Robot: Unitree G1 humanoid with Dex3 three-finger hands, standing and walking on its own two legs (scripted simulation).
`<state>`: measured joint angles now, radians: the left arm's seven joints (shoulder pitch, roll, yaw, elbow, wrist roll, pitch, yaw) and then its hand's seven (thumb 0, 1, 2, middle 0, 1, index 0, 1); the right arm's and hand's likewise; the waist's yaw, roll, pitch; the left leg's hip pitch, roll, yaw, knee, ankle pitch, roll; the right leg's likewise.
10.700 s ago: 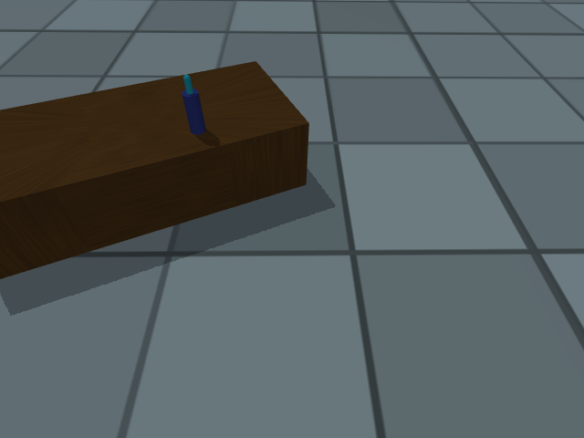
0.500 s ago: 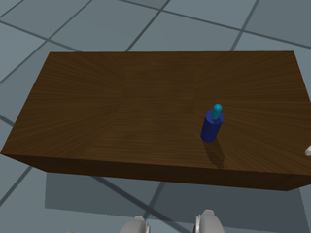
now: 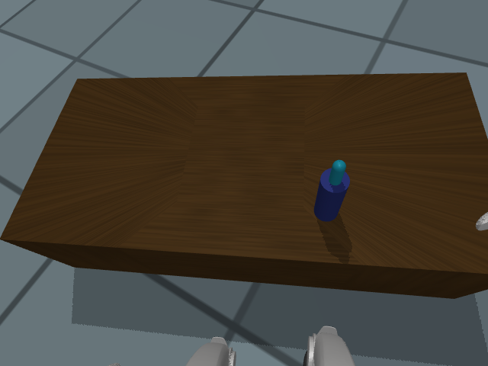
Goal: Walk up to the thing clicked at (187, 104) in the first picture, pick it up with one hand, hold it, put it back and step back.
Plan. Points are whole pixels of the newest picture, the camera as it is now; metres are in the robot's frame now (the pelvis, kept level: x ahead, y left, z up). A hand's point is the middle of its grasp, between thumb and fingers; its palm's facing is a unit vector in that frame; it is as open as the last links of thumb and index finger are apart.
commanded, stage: approach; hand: right
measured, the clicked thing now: (331, 190) +0.51 -0.13 -0.21
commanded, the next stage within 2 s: close in in 0.40 s
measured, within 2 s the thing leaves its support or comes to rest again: neither
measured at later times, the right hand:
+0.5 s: hand (386, 206) +0.47 -0.24 -0.21, palm faces -0.02 +1.00 +0.02, open 17.5 cm
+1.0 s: hand (340, 202) +0.50 -0.15 -0.25, palm faces +0.04 +1.00 +0.00, open 17.4 cm
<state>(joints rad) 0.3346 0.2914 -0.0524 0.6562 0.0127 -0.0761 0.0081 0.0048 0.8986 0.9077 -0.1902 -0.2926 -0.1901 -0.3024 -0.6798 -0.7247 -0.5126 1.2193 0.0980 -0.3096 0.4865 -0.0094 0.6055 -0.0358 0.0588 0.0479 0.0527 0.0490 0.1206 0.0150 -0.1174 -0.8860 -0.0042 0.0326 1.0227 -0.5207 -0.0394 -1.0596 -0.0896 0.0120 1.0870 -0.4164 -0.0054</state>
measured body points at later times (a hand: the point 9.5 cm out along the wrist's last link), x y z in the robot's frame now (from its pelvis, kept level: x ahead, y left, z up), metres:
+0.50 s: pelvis -0.06 +0.01 -0.23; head +0.16 -0.04 +0.16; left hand +0.02 +0.27 -0.33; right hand +0.47 -0.30 -0.21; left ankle -0.02 +0.15 -0.66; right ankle +0.04 -0.11 -0.66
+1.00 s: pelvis -0.08 +0.03 -0.27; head +0.15 +0.01 +0.12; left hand -0.06 +0.30 -0.38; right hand +0.49 -0.21 -0.24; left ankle -0.02 +0.15 -0.66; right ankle +0.04 -0.11 -0.66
